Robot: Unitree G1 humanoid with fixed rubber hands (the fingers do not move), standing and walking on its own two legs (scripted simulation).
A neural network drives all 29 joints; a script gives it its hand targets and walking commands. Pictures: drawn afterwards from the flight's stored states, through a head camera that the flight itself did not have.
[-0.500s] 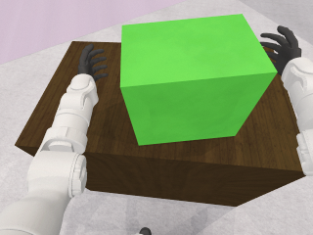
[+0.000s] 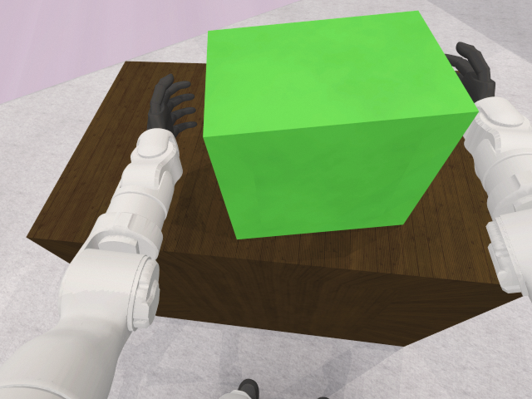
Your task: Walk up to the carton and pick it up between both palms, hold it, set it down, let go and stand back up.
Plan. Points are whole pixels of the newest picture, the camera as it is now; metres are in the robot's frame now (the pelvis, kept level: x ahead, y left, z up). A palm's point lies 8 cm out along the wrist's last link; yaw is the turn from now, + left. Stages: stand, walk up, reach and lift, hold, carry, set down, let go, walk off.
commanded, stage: reach and lift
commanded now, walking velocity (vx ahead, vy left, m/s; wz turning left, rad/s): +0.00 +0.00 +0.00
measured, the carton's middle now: (316, 138) +0.49 +0.03 +0.07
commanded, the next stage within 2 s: none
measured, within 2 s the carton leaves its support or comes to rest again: neither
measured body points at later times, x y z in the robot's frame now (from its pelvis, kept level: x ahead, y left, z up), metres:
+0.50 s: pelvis +0.01 +0.00 +0.00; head +0.08 +0.00 +0.45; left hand +0.45 +0.23 +0.12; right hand +0.53 -0.16 +0.14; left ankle +0.02 +0.15 -0.73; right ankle +0.01 -0.10 -0.73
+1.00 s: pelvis +0.01 +0.00 +0.01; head +0.08 +0.00 +0.45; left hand +0.45 +0.23 +0.12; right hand +0.53 -0.16 +0.14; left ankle +0.02 +0.15 -0.73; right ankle +0.01 -0.10 -0.73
